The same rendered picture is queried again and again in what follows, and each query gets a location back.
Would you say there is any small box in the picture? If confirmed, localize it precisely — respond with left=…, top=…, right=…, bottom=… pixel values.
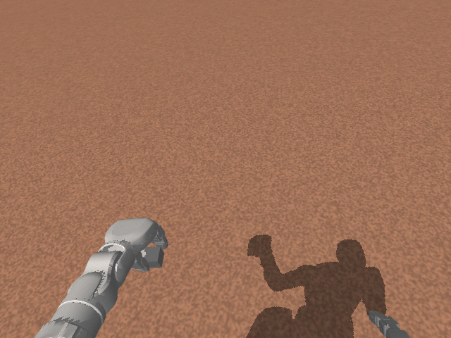
left=141, top=246, right=164, bottom=268

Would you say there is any left robot hand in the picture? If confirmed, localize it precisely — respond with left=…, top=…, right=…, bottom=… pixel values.
left=105, top=218, right=168, bottom=272

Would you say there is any left robot arm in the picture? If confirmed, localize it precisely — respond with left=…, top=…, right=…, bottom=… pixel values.
left=35, top=241, right=135, bottom=338

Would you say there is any right robot hand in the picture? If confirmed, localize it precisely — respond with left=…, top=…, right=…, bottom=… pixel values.
left=369, top=311, right=410, bottom=338

